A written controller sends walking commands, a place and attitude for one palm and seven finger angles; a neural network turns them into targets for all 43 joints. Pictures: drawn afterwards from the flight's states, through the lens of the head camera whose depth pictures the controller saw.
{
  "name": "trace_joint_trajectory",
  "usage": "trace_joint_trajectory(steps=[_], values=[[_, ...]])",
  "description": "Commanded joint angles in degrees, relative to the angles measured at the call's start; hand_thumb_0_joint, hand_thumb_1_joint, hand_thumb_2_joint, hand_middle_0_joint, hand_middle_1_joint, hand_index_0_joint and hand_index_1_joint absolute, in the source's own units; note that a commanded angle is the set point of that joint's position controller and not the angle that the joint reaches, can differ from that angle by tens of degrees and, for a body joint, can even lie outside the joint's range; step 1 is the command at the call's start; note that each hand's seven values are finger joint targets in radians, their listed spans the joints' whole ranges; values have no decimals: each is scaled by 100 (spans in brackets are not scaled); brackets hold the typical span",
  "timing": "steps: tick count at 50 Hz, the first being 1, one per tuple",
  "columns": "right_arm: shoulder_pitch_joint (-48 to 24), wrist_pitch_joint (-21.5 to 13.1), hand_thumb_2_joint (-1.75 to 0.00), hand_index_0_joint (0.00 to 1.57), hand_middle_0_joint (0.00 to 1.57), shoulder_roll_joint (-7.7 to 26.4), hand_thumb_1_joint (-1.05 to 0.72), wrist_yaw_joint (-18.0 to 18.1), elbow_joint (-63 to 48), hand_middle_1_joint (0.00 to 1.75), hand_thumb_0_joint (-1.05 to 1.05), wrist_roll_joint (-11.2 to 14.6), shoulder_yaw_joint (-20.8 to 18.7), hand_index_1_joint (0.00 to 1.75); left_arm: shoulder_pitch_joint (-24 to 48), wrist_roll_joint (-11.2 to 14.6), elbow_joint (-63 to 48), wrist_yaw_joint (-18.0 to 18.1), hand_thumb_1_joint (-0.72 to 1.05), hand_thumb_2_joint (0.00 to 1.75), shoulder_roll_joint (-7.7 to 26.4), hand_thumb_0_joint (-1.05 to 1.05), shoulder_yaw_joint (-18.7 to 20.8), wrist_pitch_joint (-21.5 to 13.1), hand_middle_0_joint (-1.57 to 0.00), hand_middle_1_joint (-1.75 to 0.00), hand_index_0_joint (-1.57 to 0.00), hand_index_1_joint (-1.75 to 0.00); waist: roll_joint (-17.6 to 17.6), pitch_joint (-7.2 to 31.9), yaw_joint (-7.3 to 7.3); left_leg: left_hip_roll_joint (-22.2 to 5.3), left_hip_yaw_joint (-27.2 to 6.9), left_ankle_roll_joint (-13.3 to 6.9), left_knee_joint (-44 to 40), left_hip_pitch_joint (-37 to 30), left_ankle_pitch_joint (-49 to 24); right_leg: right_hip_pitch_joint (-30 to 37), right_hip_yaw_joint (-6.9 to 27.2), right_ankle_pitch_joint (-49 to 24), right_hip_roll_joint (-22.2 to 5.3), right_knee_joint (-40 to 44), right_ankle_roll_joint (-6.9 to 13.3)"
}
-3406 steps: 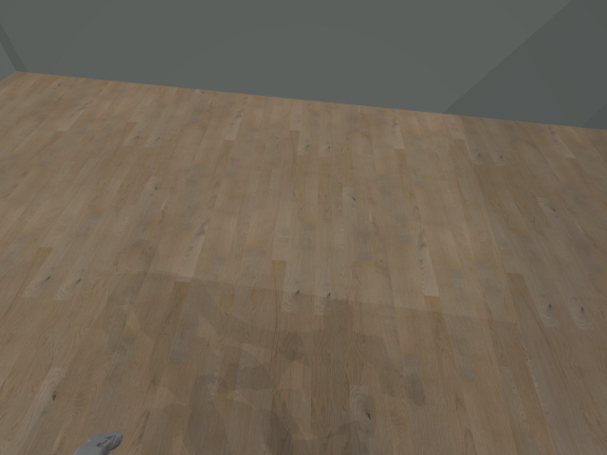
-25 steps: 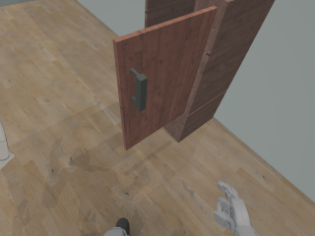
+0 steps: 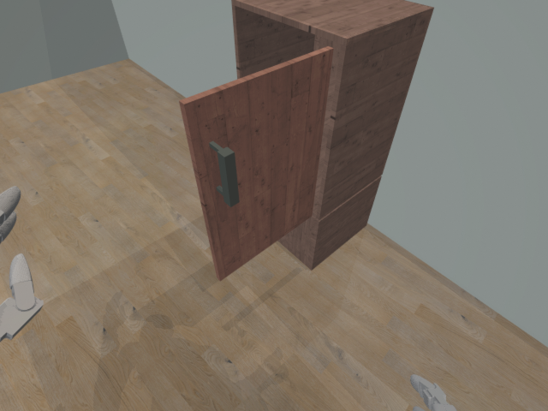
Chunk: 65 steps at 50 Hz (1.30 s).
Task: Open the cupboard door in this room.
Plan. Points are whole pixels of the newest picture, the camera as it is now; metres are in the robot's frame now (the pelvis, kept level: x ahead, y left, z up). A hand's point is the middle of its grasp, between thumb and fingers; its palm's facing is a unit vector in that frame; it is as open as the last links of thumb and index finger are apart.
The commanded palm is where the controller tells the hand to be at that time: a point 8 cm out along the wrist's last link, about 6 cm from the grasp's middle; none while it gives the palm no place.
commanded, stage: stop stepping back and stand still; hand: left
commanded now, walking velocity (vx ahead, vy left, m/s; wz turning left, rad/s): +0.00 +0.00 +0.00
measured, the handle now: (223, 173) +0.58 +0.14 +0.01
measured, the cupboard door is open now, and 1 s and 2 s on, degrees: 90 90 90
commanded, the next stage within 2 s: let the arm hang, fingers relaxed in 0.82 s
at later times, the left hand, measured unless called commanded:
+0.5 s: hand out of the picture +0.16 +0.29 +0.17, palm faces +0.42 -0.76 -0.49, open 7.4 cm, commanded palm +0.10 +0.33 +0.18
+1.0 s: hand (18, 360) +0.17 +0.31 +0.07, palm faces +0.27 -0.81 -0.52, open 7.4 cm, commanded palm none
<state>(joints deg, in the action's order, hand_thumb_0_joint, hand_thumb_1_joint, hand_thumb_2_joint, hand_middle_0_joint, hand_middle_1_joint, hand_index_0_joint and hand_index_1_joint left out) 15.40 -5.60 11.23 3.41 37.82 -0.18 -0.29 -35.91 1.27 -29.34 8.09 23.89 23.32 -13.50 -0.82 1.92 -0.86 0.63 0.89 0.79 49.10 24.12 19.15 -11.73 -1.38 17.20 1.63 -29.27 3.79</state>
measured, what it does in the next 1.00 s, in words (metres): steps on the spot: left foot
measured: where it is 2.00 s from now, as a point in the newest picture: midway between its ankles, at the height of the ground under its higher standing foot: outside the picture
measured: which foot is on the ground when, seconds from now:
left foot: up 0.00-0.10, down 0.12-1.00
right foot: down 0.00-1.00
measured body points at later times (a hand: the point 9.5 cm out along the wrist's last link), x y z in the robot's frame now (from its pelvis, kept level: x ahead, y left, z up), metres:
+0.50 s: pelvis -0.03 +0.02 +0.00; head -0.03 +0.03 +0.45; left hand +0.13 +0.33 +0.19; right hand +0.15 -0.20 -0.07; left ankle +0.00 +0.14 -0.74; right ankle -0.02 -0.08 -0.74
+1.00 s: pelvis -0.04 +0.04 +0.00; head -0.03 +0.02 +0.45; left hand +0.15 +0.35 +0.10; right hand +0.12 -0.20 -0.11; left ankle +0.00 +0.14 -0.74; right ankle -0.01 -0.08 -0.74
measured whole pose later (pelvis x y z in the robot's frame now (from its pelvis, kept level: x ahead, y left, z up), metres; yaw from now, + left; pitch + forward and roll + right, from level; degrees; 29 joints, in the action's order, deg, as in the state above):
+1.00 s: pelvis -0.04 +0.04 +0.00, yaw +3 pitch +1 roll -1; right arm 9.9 -6.6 15.5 0.4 43.7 -0.2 -0.4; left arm -21.0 -0.8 -3.3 3.3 23.1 13.8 -6.8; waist 4.0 -0.1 0.4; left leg 0.6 0.4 -1.5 28.1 18.3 10.7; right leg -15.5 -3.7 11.9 -0.5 -26.6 0.3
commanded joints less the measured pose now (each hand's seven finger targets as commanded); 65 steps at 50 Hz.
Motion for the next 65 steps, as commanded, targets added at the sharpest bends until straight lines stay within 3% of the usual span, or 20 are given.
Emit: trace_joint_trajectory(steps=[1, 3, 5, 7, 8, 9, 10, 19, 25, 36, 45, 46, 47, 48, 51, 53, 56, 61, 63, 65], values=[[-741, -379, -90, 20, 20, 570, -90, 198, -840, 30, 0, 25, -139, 30, 691, 14, 14, 231, 90, 90, 894, 0, 776, -240, -20, -30, -20, -30, -378, -223, 25, -226, 36, -100, -1194, -373, -132, -247, 1047, -655, -1206, 1274, 223], [-641, -481, -90, 20, 20, 664, -90, 221, -749, 30, 0, 1, -169, 30, 976, 16, -28, 245, 90, 90, 810, 0, 604, -217, -20, -30, -20, -30, -224, -80, 22, -125, 111, -176, -2181, -1136, -705, -211, 920, -792, -1004, 1118, -20], [-675, -574, -90, 20, 20, 800, -90, 244, -768, 30, 0, 2, -232, 30, 1047, 28, -279, 226, 90, 90, 776, 0, 448, -202, -20, -30, -20, -30, 114, 112, 101, -518, -277, -307, -2677, -1564, -1404, -45, 752, -1078, -679, 798, -311], [-726, -580, -90, 20, 20, 928, -90, 217, -883, 30, 0, 38, -278, 30, 1202, 7, -744, 200, 90, 90, 889, 0, 421, -212, -20, -30, -20, -30, 85, 321, 157, -765, -489, -388, -2539, -1712, -2142, 98, 687, -1462, -483, 688, -535], [-677, -580, -90, 20, 20, 918, -90, 207, -908, 30, 0, 49, -306, 30, 971, -18, -648, 196, 90, 90, 968, 0, 534, -158, -20, -30, -20, -30, -173, 392, 123, -672, -276, -356, -2283, -1736, -2486, 252, 684, -2136, -464, 663, -549], [-738, -598, -90, 20, 20, 836, -90, 195, -867, 30, 0, -12, -230, 30, 898, -17, -812, 185, 90, 90, 1101, 0, 641, -136, -20, -30, -20, -30, 378, 518, 101, -547, -193, -300, -2333, -1689, -2687, 293, 603, -2509, -513, 500, -433], [-759, -600, -90, 20, 20, 745, -90, 174, -933, 30, 0, 9, -173, 30, 936, -26, -1087, 174, 90, 90, 1037, 0, 569, -156, -20, -30, -20, -30, 478, 581, 98, -542, -246, -262, -2427, -1577, -2849, 531, 450, -2538, -480, 377, -412], [-822, -468, -90, 20, 20, 746, -90, 108, -1068, 30, 0, -4, -206, 30, 230, 120, -783, 196, 90, 90, 1041, 0, 892, -117, -20, -30, -20, -30, 498, 95, 93, -404, -278, -143, -2744, -1001, -1056, 240, 586, -904, -403, 1074, -317], [-842, -433, -90, 20, 20, 786, -90, 142, -1064, 30, 0, 26, -178, 30, 613, 98, -552, 131, 90, 90, 831, 0, 540, -79, -20, -30, -20, -30, 437, -127, 49, -444, -344, -161, -3030, -948, -457, 13, 464, -371, -305, 1265, -396], [-797, -576, -90, 20, 20, 767, -90, 175, -1069, 30, 0, -26, -147, 30, 838, -45, -1100, 212, 90, 90, 986, 0, 602, -112, -20, -30, -20, -30, 829, 98, 130, -472, -487, -202, -3431, -714, -20, 548, 221, -405, -173, 1006, -427], [-796, -508, -90, 20, 20, 773, -90, 133, -988, 30, 0, -8, -174, 30, 493, 48, -495, 156, 90, 90, 831, 0, 569, -116, -20, -30, -20, -30, 407, -83, 93, -369, -385, -104, -3188, -825, -401, 238, 261, -393, -255, 1337, -396], [-1100, -627, -90, 20, 20, 1764, -90, -376, 494, 30, 0, 56, -434, 30, 1094, -350, 3846, -654, 90, 90, -118, 0, -1747, 759, -20, -30, -20, -30, 487, -394, -154, -641, -793, -210, -2313, -251, -1742, -371, -16, -1090, -659, 333, -189], [-637, -231, -90, 20, 20, 1534, -90, -376, 496, 30, 0, 64, -438, 30, 1107, -287, 4009, -783, 90, 90, -146, 0, -1584, 1165, -20, -30, -20, -30, 513, 67, -57, -746, -658, -186, -2342, -724, -2236, -437, 210, -871, -649, 326, -179], [-590, -121, -90, 20, 20, 1533, -90, -354, 370, 30, 0, 60, -420, 30, 1161, -262, 3918, -807, 90, 90, -178, 0, -1606, 1281, -20, -30, -20, -30, 601, 54, -51, -845, -717, -259, -2371, -722, -2224, -527, 122, -443, -529, 141, -193], [-721, 84, -90, 20, 20, 1566, -90, -322, 425, 30, 0, -61, -306, 30, 1561, -326, 4681, -799, 90, 90, -39, 0, -1711, 1254, -20, -30, -20, -30, -332, 284, 81, -925, -1199, -537, -2510, -321, -1980, -70, 195, -236, -416, -212, -118], [-770, 190, -90, 20, 20, 1548, -90, -327, 581, 30, 0, -92, -289, 30, 1840, -356, 5372, -793, 90, 90, 103, 0, -1742, 1227, -20, -30, -20, -30, -1080, 405, 116, -708, -1010, -472, -2280, -463, -1761, 47, 412, -606, -645, 140, -33], [-628, 396, -90, 20, 20, 1179, -90, -333, 897, 30, 0, -119, -182, 30, 2300, -306, 6331, -756, 90, 90, 73, 0, -1920, 1300, -20, -30, -20, -30, -795, 263, -32, -287, -542, -280, -1914, -985, -1362, -469, 721, -600, -1084, 576, 184], [-642, 534, -90, 20, 20, 985, -90, -286, 1340, 30, 0, -142, -75, 30, 2257, -232, 7576, -715, 90, 90, -104, 0, -2083, 1321, -20, -30, -20, -30, 894, 50, 60, -476, -767, -277, -2546, -876, -1100, -165, 585, -123, -778, 647, 19], [-597, 557, -90, 20, 20, 905, -90, -247, 1521, 30, 0, -141, -82, 30, 2105, -216, 8001, -706, 90, 90, -232, 0, -2067, 1309, -20, -30, -20, -30, 1127, 22, 88, -481, -766, -262, -2669, -794, -761, 7, 564, -45, -751, 770, 21], [-473, 582, -90, 20, 20, 909, -90, -221, 1653, 30, 0, -130, -109, 30, 2099, -209, 8290, -709, 90, 90, -210, 0, -2056, 1291, -20, -30, -20, -30, 998, 27, 88, -491, -739, -261, -2626, -855, -733, 86, 575, -75, -788, 930, 40]])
